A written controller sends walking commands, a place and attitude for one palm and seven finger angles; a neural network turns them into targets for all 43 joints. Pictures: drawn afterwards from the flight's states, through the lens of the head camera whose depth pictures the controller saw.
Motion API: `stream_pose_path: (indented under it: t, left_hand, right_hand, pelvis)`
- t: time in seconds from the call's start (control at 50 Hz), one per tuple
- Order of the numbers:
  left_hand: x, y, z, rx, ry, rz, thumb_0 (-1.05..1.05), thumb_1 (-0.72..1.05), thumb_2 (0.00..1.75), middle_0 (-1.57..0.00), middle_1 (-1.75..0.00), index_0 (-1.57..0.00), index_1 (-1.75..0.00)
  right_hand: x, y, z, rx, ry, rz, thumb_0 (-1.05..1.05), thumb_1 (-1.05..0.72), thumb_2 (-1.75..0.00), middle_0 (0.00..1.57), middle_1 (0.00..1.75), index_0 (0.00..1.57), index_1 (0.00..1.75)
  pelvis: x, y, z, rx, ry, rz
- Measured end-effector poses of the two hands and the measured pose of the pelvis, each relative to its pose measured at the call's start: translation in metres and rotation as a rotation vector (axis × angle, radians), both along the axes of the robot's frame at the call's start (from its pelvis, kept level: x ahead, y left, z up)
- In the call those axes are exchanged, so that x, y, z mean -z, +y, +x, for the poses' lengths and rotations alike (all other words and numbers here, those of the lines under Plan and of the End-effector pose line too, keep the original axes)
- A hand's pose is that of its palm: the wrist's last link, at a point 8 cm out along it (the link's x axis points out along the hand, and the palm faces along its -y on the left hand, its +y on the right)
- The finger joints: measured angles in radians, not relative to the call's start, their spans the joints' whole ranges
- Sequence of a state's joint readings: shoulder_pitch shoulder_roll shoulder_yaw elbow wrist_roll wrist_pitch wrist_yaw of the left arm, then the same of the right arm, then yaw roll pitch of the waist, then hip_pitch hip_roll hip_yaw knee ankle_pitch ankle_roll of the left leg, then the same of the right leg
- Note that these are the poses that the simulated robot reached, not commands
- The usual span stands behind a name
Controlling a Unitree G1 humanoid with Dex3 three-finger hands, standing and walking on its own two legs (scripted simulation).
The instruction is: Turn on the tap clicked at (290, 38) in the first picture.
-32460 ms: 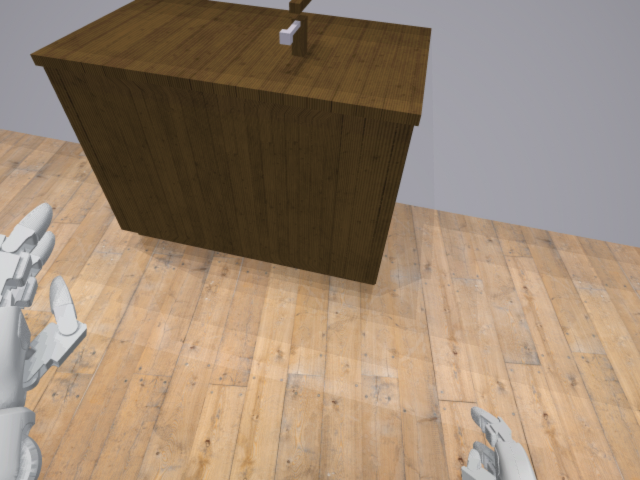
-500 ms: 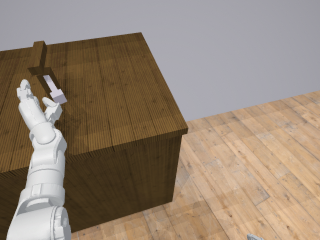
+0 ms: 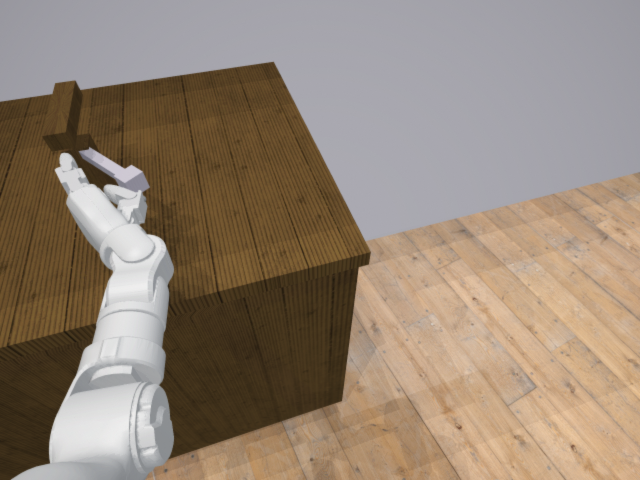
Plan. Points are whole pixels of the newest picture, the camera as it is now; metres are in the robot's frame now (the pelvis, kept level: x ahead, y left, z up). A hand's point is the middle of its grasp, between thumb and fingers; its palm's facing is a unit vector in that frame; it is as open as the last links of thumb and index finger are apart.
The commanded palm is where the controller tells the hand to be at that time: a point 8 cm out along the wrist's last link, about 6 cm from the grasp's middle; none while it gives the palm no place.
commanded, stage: push the lever round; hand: left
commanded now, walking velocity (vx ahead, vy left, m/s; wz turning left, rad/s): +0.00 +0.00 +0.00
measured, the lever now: (132, 181) +0.47 +0.26 +0.13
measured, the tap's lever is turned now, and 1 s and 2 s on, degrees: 36 58 82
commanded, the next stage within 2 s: lift the hand up off the lever in 1.48 s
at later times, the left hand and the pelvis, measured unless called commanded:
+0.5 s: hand (164, 187) +0.47 +0.21 +0.12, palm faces +0.78 -0.62 -0.07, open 7.5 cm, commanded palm +0.41 +0.23 +0.12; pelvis +0.00 -0.01 +0.00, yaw +1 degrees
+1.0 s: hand (175, 176) +0.49 +0.20 +0.12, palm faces +0.82 -0.56 -0.11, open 7.5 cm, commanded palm +0.44 +0.21 +0.12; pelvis +0.01 -0.02 -0.01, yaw +1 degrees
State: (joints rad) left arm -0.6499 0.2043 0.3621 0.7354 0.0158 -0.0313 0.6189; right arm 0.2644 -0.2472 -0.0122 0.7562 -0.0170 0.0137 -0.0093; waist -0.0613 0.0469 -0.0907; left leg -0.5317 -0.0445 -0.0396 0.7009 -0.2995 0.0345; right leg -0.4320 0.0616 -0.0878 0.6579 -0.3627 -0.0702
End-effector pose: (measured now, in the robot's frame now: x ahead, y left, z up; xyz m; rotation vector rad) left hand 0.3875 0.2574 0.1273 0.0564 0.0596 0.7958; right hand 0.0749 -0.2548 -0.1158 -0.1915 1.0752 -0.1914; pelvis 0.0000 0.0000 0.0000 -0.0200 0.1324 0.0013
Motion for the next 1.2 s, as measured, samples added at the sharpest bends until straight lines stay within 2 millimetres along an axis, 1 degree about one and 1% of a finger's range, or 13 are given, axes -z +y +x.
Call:
stream_pose_path:
  t: [0.14, 0.32, 0.5, 0.76, 0.92, 1.2]
  left_hand:
    - [0.000, -0.009, 0.008, -0.033, 0.007, -0.017, -0.01, 0.95, 0.91, -0.15, -0.15, -0.16, -0.16]
    - [0.001, -0.017, 0.012, -0.073, 0.015, -0.012, 0.00, 0.95, 0.91, -0.15, -0.15, -0.16, -0.16]
    - [0.001, -0.028, 0.023, -0.109, 0.019, -0.031, 0.00, 0.96, 0.92, -0.15, -0.15, -0.16, -0.16]
    - [0.000, -0.035, 0.032, -0.157, 0.048, -0.041, -0.01, 0.94, 0.92, -0.15, -0.15, -0.16, -0.16]
    - [-0.001, -0.039, 0.038, -0.180, 0.059, -0.043, -0.01, 0.95, 0.93, -0.15, -0.15, -0.16, -0.16]
    - [-0.002, -0.048, 0.060, -0.173, 0.070, -0.033, 0.00, 0.98, 0.94, -0.15, -0.15, -0.16, -0.15]
  right_hand:
    - [0.002, -0.002, -0.004, 0.001, 0.017, 0.009, 0.01, -0.91, -0.90, 0.20, 0.30, 0.20, 0.30]
    - [0.006, -0.008, -0.012, 0.000, 0.048, 0.017, 0.01, -0.91, -0.90, 0.20, 0.30, 0.20, 0.30]
    - [0.010, -0.013, -0.017, -0.004, 0.075, 0.021, 0.01, -0.91, -0.90, 0.20, 0.30, 0.20, 0.30]
    - [0.012, -0.020, -0.026, 0.002, 0.101, 0.027, 0.01, -0.91, -0.90, 0.20, 0.30, 0.20, 0.30]
    - [0.014, -0.021, -0.035, 0.001, 0.129, 0.034, 0.01, -0.91, -0.90, 0.20, 0.30, 0.20, 0.30]
    - [0.018, -0.019, -0.055, 0.017, 0.190, 0.044, 0.01, -0.91, -0.90, 0.20, 0.30, 0.20, 0.30]
  pelvis:
    - [0.001, -0.003, 0.002, 0.002, 0.012, 0.003]
    - [0.002, -0.008, 0.003, -0.005, 0.019, 0.004]
    - [0.004, -0.014, 0.003, -0.008, 0.042, 0.007]
    - [0.006, -0.019, 0.006, -0.011, 0.057, 0.009]
    - [0.007, -0.021, 0.006, -0.015, 0.070, 0.009]
    - [0.010, -0.022, 0.008, -0.010, 0.108, 0.009]
